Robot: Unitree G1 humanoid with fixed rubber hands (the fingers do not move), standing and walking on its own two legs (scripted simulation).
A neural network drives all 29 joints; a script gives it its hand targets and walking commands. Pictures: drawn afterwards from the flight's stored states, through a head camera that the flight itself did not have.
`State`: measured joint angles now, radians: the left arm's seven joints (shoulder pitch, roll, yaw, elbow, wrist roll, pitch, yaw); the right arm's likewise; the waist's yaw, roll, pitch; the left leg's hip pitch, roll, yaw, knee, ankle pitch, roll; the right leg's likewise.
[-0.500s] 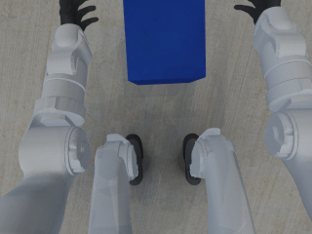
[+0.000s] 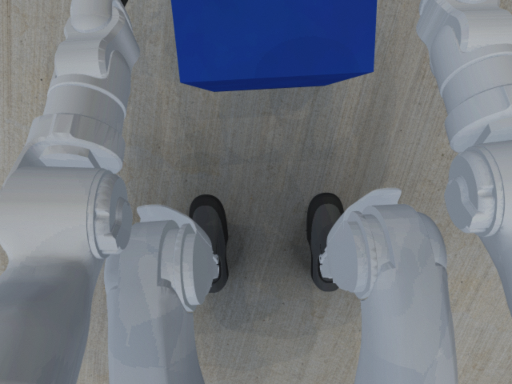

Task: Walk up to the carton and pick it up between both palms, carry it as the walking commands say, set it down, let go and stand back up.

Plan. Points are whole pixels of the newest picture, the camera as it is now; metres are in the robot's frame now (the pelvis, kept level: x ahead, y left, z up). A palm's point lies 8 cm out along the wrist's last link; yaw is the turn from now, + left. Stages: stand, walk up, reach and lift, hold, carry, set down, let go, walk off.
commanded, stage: reach and lift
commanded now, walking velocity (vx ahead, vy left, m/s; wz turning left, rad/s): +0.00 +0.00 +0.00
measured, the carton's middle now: (268, 1) +0.56 -0.02 -0.26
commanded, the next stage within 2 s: none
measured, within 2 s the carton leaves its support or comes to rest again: leaves its support in 1.62 s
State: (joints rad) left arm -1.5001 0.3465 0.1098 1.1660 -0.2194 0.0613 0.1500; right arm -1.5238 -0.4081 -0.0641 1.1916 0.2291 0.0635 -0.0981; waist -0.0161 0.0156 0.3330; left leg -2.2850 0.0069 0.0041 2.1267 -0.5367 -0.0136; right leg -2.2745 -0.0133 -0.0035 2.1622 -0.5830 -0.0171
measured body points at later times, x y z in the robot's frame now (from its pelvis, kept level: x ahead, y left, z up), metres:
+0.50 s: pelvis +0.00 +0.00 -0.02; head +0.37 -0.02 +0.22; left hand +0.57 +0.16 -0.19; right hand +0.56 -0.20 -0.19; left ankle +0.12 +0.12 -0.35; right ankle +0.10 -0.11 -0.35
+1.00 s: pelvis +0.00 +0.00 -0.01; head +0.38 -0.02 +0.21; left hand +0.57 +0.12 -0.20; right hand +0.57 -0.17 -0.20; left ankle +0.12 +0.12 -0.35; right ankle +0.10 -0.11 -0.35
